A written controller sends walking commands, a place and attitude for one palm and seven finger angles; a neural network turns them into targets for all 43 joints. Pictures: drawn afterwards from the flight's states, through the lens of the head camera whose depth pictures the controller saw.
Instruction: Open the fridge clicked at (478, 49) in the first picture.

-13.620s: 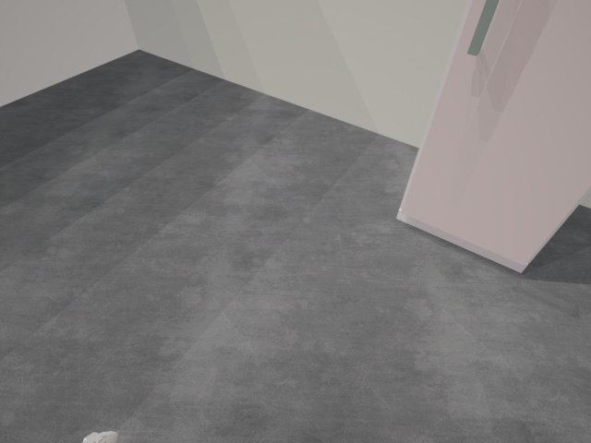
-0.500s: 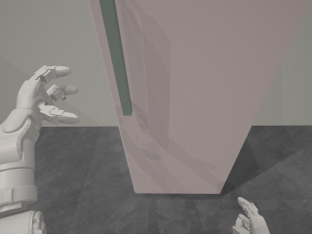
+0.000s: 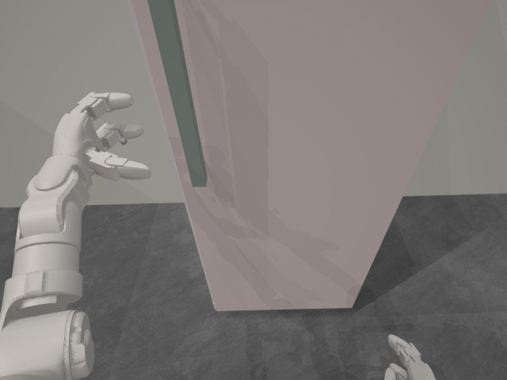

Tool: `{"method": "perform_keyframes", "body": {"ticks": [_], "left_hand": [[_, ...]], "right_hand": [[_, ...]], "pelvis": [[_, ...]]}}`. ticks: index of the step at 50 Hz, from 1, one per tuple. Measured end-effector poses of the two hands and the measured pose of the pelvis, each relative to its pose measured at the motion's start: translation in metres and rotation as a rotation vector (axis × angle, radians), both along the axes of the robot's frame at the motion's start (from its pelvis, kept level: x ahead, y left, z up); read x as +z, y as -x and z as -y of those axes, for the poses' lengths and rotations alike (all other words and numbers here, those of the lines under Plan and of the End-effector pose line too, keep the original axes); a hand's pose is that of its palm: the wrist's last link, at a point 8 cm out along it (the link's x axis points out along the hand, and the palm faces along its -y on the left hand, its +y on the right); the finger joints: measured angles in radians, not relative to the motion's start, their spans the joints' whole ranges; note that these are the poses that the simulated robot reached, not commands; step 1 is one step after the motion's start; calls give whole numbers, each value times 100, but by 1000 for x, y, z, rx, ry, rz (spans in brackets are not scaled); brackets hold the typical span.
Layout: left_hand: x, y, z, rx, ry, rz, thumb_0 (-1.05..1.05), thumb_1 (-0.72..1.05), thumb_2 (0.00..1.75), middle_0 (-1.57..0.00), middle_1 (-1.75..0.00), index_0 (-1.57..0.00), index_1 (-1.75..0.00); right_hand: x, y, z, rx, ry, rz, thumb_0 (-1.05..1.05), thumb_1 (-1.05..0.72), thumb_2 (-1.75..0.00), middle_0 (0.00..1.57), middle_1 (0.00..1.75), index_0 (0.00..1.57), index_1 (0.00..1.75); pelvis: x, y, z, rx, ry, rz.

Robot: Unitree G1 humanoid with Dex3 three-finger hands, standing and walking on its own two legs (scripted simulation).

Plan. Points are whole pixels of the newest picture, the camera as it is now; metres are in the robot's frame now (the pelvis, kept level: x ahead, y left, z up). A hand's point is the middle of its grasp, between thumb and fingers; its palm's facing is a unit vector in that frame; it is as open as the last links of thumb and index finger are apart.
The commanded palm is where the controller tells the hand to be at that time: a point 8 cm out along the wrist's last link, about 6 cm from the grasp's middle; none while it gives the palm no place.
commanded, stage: move the hooked fingers beside the handle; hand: left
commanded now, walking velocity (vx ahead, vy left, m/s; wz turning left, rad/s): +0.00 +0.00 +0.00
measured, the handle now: (183, 88) +0.49 +0.14 +0.25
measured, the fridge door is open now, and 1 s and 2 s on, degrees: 0 0 0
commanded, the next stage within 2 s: feel for the door with the fingertips in 1.14 s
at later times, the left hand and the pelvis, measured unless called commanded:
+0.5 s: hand (146, 125) +0.43 +0.20 +0.21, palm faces +0.09 -1.00 +0.00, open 14.0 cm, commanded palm +0.40 +0.25 +0.21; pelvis +0.00 +0.00 +0.00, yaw -1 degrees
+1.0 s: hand (145, 127) +0.43 +0.20 +0.21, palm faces +0.09 -1.00 +0.00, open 14.0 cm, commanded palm +0.40 +0.25 +0.21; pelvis +0.00 +0.00 +0.00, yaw -1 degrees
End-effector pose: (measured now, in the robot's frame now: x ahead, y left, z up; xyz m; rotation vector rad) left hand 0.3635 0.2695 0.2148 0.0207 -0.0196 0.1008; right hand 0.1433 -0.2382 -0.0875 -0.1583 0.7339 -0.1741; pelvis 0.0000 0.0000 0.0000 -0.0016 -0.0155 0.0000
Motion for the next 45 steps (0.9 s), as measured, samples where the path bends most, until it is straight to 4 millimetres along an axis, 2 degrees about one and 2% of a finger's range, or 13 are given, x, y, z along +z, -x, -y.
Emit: {"method": "perform_keyframes", "body": {"ticks": [20, 28, 35, 45], "left_hand": [[-1, -38, 17, -8, 16, -16, -1, -50, 30, -30, -120, -30, -120], [-4, -45, 21, -14, 22, -13, -1, -50, 30, -30, -120, -30, -120], [-4, -40, 16, -2, 14, 5, -1, -50, 30, -30, -120, -30, -120], [-7, -38, 18, -9, 19, -31, -1, -50, 30, -30, -120, -30, -120]], "right_hand": [[-11, 37, 17, -64, 25, -111, 1, -90, -90, 20, 30, 20, 30], [-14, 47, 18, -85, 17, -141, 1, -90, -90, 20, 30, 20, 30], [-13, 45, 17, -87, 14, -134, 1, -90, -90, 20, 30, 20, 30], [-8, 25, 12, -48, 20, -102, 1, -90, -90, 20, 30, 20, 30]], "pelvis": [[0, 0, 2, -9, 1, -22], [1, -3, 1, -20, 0, -28], [1, -4, 1, -25, 0, -25], [1, -3, 0, -9, 2, -25]]}}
